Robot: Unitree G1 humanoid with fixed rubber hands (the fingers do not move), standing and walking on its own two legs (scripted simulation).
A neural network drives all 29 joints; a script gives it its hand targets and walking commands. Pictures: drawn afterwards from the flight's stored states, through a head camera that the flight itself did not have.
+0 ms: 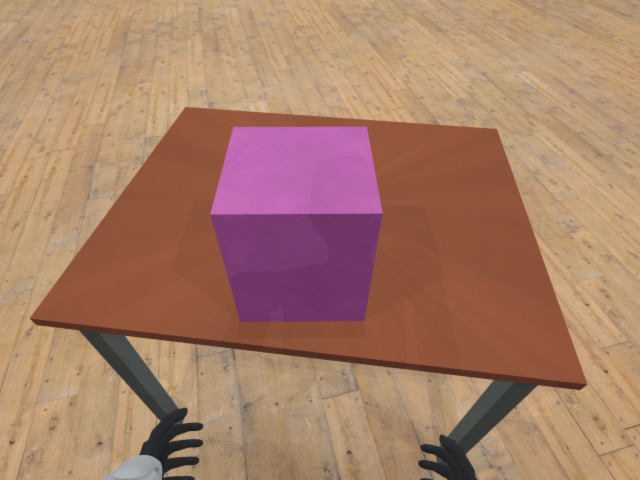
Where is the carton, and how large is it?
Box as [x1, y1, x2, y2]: [210, 127, 382, 321]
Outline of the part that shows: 233,127 210,214 240,321 363,320 382,214 366,127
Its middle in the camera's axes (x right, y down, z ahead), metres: -0.03 -0.02 +0.63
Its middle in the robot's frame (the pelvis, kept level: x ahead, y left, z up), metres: +0.48 +0.08 +0.03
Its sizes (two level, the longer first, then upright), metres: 0.210 0.200 0.250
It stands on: a table, 0.67 m high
